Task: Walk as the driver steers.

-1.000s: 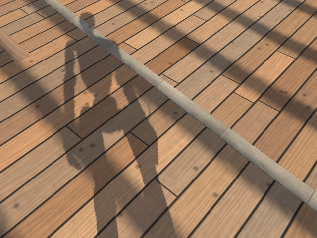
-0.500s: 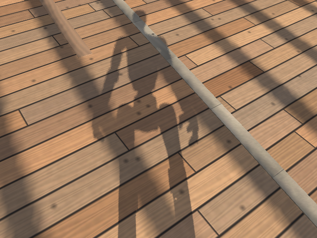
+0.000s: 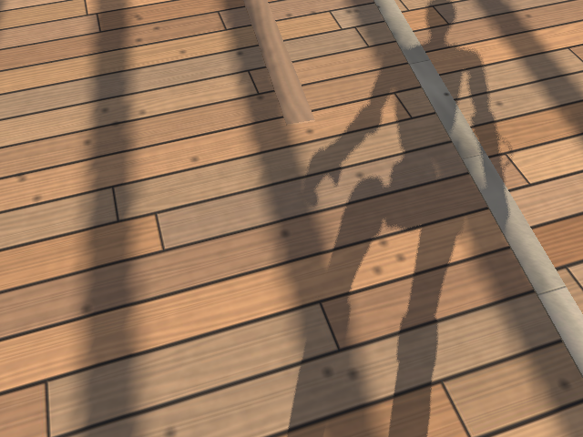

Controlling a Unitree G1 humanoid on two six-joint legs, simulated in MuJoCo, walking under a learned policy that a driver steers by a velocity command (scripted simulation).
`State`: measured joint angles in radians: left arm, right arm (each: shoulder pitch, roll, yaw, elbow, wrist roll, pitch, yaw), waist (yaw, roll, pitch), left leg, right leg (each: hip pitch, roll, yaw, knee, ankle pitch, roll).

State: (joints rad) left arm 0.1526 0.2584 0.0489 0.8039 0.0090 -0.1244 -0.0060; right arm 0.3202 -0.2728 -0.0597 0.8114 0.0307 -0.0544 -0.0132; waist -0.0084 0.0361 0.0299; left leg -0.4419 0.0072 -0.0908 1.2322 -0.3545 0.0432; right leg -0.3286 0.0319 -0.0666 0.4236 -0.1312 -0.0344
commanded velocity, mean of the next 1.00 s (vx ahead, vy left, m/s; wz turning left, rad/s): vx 0.50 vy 0.00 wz -0.15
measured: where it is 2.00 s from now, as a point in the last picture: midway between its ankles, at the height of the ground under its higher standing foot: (329, 255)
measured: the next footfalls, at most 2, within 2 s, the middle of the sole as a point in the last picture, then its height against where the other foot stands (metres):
left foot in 0.36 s outside the picture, level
right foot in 0.92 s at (334, 366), level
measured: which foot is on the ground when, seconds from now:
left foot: up 0.00-0.34, down 0.36-0.92, up 0.94-1.00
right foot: down 0.00-0.38, up 0.40-0.90, down 0.92-1.00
